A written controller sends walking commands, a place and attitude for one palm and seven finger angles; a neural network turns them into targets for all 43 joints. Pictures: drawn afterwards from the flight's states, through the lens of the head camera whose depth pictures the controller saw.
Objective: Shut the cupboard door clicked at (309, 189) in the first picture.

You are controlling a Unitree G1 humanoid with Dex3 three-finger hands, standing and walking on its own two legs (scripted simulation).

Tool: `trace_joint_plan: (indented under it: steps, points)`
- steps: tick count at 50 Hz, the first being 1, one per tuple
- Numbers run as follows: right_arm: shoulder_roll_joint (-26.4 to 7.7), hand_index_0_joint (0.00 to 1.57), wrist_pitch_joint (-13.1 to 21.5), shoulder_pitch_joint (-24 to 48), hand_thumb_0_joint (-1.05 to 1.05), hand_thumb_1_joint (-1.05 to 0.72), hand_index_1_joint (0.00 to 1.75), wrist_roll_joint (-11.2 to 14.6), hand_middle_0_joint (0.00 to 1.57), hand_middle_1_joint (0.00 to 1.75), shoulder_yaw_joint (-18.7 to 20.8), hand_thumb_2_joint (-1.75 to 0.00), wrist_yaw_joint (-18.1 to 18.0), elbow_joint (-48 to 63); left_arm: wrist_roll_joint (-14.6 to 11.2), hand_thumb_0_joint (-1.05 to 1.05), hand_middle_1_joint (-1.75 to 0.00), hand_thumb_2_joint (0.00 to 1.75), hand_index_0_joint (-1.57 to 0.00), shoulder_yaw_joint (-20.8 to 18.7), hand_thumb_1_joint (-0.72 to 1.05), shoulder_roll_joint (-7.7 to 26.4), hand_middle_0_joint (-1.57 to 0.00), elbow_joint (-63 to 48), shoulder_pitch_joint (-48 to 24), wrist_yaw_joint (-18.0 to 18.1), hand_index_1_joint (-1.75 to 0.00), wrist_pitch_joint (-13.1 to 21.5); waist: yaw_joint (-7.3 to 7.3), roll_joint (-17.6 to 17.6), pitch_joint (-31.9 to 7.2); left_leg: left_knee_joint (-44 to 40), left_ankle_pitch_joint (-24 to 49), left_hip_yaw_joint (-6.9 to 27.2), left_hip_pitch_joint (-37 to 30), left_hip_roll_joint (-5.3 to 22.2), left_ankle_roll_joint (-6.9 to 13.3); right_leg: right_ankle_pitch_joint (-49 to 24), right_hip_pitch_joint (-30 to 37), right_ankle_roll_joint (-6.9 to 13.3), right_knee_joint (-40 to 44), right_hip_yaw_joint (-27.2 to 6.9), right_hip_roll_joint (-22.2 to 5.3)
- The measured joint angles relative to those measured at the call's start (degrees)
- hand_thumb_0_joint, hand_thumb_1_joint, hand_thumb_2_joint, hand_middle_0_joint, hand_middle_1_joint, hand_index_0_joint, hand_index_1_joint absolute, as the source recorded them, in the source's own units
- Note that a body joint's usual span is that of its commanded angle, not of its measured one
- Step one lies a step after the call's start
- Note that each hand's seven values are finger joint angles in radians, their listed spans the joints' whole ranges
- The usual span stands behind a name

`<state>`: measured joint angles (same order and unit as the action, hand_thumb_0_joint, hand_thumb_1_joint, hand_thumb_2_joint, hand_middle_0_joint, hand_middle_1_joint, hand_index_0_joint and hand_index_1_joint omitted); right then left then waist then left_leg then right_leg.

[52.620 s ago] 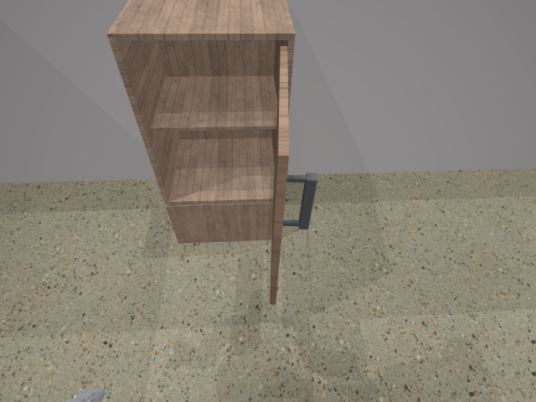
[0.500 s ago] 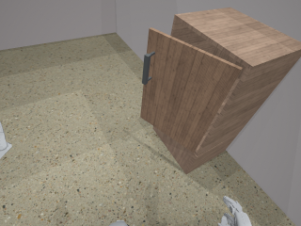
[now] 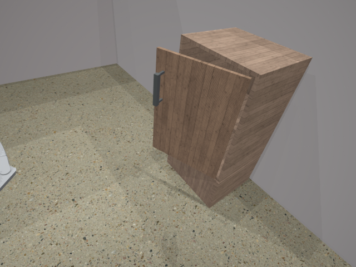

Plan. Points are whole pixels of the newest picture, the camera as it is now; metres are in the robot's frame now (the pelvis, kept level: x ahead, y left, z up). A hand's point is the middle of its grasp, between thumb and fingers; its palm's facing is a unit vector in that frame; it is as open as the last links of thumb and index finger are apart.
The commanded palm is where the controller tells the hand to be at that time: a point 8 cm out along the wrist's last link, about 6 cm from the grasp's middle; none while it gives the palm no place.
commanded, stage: stop stepping back and stand still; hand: left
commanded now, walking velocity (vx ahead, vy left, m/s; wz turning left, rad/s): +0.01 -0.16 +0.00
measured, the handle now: (159, 88) +0.88 +0.11 -0.03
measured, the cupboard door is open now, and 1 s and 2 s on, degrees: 21 21 21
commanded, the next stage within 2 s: let the arm hang, fingers relaxed in 0.58 s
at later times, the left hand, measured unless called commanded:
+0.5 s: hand out of the picture +0.17 +0.31 +0.18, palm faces +0.47 -0.79 -0.39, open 7.5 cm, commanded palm +0.11 +0.34 +0.20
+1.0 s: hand out of the picture +0.00 +0.20 -0.15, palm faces +0.05 -0.98 -0.17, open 7.0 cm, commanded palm none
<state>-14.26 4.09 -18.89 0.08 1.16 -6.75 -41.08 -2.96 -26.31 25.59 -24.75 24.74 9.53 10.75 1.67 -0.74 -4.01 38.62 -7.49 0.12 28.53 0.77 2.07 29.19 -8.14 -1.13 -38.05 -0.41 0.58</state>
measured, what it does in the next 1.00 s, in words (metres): steps on the spot: right foot, then left foot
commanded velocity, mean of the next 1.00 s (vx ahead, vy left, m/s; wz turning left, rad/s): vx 0.04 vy -0.04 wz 0.00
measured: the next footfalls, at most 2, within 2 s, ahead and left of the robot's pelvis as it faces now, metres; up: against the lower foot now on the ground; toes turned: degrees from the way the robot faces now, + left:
right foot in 0.12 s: -0.03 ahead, -0.08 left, +0.00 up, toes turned -3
left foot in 0.36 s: +0.03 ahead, +0.15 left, +0.00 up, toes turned +5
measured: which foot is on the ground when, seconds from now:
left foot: down 0.00-0.12, up 0.14-0.34, down 0.36-1.00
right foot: up 0.00-0.10, down 0.12-1.00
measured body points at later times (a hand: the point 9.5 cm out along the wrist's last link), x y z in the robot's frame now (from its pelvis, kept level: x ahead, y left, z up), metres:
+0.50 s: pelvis -0.04 +0.04 +0.02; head -0.05 +0.05 +0.47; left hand +0.14 +0.35 +0.20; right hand +0.11 -0.20 -0.06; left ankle -0.01 +0.15 -0.71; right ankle -0.07 -0.08 -0.71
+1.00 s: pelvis -0.07 +0.03 +0.02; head -0.05 +0.05 +0.47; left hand +0.00 +0.25 -0.14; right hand -0.01 -0.23 -0.12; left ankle -0.01 +0.15 -0.71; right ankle -0.07 -0.08 -0.71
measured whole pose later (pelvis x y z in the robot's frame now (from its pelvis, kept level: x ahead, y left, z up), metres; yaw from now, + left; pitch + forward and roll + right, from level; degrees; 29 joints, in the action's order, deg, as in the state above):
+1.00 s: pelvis -0.07 +0.03 +0.02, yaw +2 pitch -1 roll -1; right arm -12.5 -2.8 -14.3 -1.9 0.1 -0.9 -53.0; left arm 0.7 -1.4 10.1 48.5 15.4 1.4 -3.3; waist 1.6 -1.8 2.5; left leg 34.1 -13.2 -1.9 19.6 2.4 -0.1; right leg 18.4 -13.5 1.2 -33.3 5.2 -0.1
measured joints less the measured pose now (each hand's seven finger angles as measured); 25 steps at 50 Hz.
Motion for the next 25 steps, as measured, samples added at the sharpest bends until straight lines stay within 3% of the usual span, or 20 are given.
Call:
trace_joint_plan:
  steps: [3,6,8,10,13,18,22,25]
  points:
    - [2.4,0.20,1.5,1.4,0.02,-0.91,0.30,-0.4,0.20,0.30,-0.7,-0.90,1.3,0.2,-0.3,0.01,-0.30,0.90,-0.20,0.0,0.88,-2.4,-0.21,1.4,-3.4,0.1,-0.30,-2.0,1.45,-0.8,2.6,-7.5,2.4,0.1,-2.1,-0.3,-1.3,1.8,-3.1,1.5,-3.9,0.2,3.6]
    - [4.9,0.20,2.6,1.4,0.02,-0.91,0.30,-0.8,0.20,0.30,-2.0,-0.90,3.5,3.8,-0.7,0.02,-0.30,0.90,-0.20,0.9,0.89,-1.3,-0.20,-4.7,3.5,-1.1,-0.30,-2.3,2.61,-2.2,2.7,-12.4,-1.4,-1.5,-2.5,-0.9,-2.9,1.1,-1.5,3.1,5.9,3.1,5.2]
    - [5.5,0.21,2.1,1.8,0.02,-0.90,0.30,-1.1,0.20,0.30,-2.4,-0.90,4.4,5.3,-0.4,0.02,-0.30,0.90,-0.20,1.4,0.89,0.4,-0.21,-9.9,9.4,-2.1,-0.30,-1.6,2.11,-2.8,2.4,-3.6,-8.1,-2.3,1.2,-1.6,-4.0,-8.1,-2.7,5.6,8.7,2.5,4.4]
    - [5.6,0.21,0.9,1.6,0.02,-0.90,0.30,-1.2,0.21,0.30,-2.4,-0.90,4.4,4.4,0.0,0.02,-0.30,0.90,-0.20,2.1,0.89,2.1,-0.21,-11.9,12.5,-2.4,-0.30,-0.4,0.73,-3.0,1.0,8.8,-10.2,-2.1,4.0,-2.1,-4.3,-12.1,-3.6,6.4,8.9,2.2,3.4]
    - [4.9,0.21,-0.4,0.4,0.02,-0.90,0.30,-0.7,0.21,0.30,-2.4,-0.90,3.3,2.7,0.6,0.01,-0.30,0.90,-0.21,2.1,0.88,2.7,-0.22,-7.8,11.2,-1.5,-0.30,1.3,-1.01,-2.3,-1.6,11.9,-10.8,-2.6,1.7,-0.8,-3.5,-12.0,-3.2,5.1,10.8,2.2,2.0]
    - [1.4,0.21,0.5,0.0,0.02,-0.90,0.30,0.0,0.21,0.30,-1.3,-0.90,1.7,1.8,0.8,0.01,-0.30,0.90,-0.21,2.3,0.88,-1.3,-0.22,1.7,3.7,0.8,-0.30,-0.9,-1.30,1.5,-2.1,-5.7,-9.9,-2.8,-10.5,2.6,-1.3,-10.2,-3.9,2.8,7.7,4.6,0.6]
    - [1.6,0.21,0.8,3.0,0.02,-0.90,0.30,0.3,0.21,0.30,-1.2,-0.90,1.3,1.2,0.5,0.01,-0.30,0.90,-0.20,2.7,0.89,-4.0,-0.21,2.0,3.7,0.9,-0.30,-2.8,-1.73,-0.1,0.4,-6.2,-7.7,-4.7,-12.2,1.0,-1.4,-9.2,-3.5,1.1,5.7,3.2,-1.5]
    - [3.4,0.21,2.4,4.6,0.02,-0.91,0.30,-0.1,0.20,0.30,-1.9,-0.90,1.5,2.7,0.7,0.02,-0.30,0.90,-0.20,3.3,0.89,-3.8,-0.21,-0.5,4.1,0.2,-0.30,-3.0,-1.52,-1.3,1.7,-7.6,-7.3,-5.1,-12.6,0.9,-1.3,-10.3,-3.3,0.9,6.9,2.6,-1.5]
